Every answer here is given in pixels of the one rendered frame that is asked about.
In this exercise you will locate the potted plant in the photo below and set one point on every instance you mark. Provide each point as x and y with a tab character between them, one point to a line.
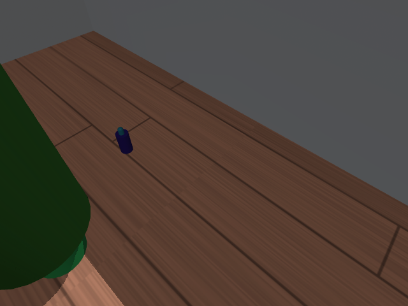
44	212

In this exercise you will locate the bottle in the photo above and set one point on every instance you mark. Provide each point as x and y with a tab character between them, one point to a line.
123	140

